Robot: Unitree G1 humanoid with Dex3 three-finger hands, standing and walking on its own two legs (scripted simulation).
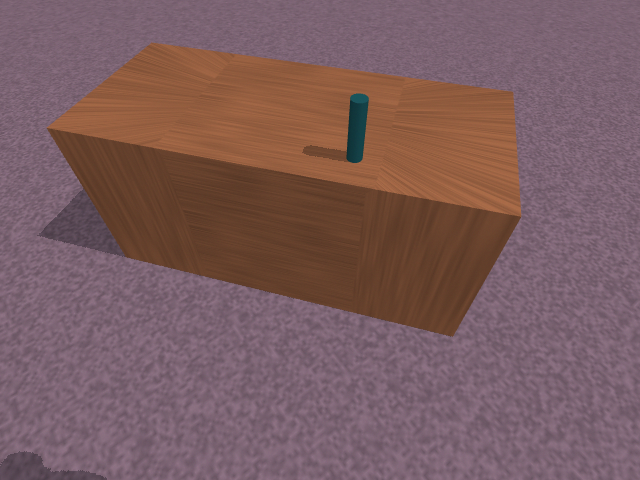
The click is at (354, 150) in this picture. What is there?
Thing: slim round
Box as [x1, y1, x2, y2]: [346, 93, 368, 162]
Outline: 359,93 354,94 350,97 346,157 349,161 352,162 360,161 362,158 368,97 364,94
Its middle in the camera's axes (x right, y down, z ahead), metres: +0.09 -0.27 +0.97
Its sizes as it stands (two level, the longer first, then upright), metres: 0.042 0.042 0.170
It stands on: a support 0.60 m high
